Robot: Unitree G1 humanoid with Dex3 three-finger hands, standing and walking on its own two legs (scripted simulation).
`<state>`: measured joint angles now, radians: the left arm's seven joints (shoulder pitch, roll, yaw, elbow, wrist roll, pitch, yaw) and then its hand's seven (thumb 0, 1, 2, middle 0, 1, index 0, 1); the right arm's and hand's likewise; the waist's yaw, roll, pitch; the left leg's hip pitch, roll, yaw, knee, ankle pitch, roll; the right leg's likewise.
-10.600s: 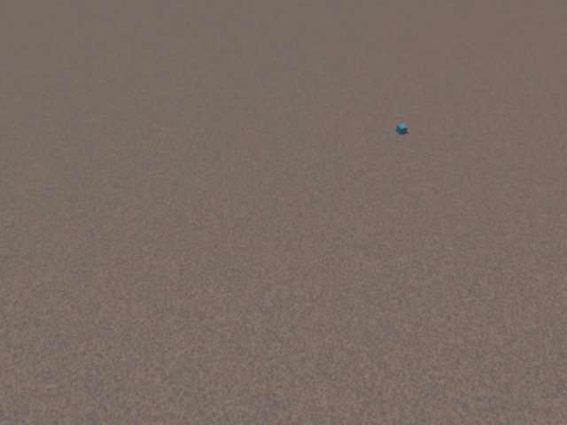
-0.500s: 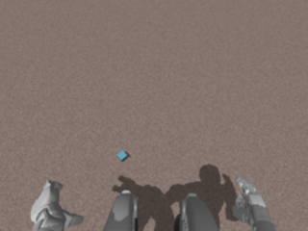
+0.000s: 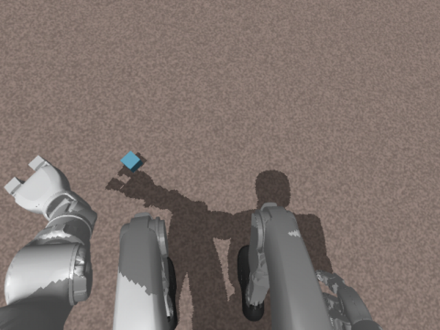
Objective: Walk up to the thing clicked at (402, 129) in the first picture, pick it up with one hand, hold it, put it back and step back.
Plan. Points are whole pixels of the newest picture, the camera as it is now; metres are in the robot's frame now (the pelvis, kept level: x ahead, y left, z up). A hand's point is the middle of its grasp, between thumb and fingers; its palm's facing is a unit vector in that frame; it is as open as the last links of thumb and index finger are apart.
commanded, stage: rise first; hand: left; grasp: from above
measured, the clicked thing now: (131, 161) +0.51 +0.24 -0.42
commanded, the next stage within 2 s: none
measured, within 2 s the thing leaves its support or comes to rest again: neither
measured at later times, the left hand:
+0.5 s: hand (91, 178) +0.42 +0.30 -0.25, palm faces -0.27 -0.34 -0.90, open 13.4 cm
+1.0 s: hand (100, 169) +0.45 +0.29 -0.29, palm faces -0.25 -0.35 -0.90, open 13.4 cm
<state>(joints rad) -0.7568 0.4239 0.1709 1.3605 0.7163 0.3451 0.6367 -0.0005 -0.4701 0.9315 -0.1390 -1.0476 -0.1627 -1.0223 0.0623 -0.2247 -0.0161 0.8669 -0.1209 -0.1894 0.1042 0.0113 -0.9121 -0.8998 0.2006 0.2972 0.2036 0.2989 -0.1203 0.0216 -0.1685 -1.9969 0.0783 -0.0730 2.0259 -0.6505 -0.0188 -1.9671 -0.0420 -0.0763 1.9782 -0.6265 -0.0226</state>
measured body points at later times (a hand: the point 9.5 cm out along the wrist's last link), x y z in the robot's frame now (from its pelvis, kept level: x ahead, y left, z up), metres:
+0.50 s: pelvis +0.00 +0.01 -0.09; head +0.23 +0.03 +0.29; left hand +0.43 +0.31 -0.20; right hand +0.03 -0.25 -0.22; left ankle +0.08 +0.13 -0.41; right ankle +0.10 -0.12 -0.41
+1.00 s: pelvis +0.00 +0.01 -0.12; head +0.26 +0.03 +0.25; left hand +0.47 +0.30 -0.24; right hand +0.01 -0.25 -0.24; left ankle +0.08 +0.13 -0.41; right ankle +0.10 -0.12 -0.41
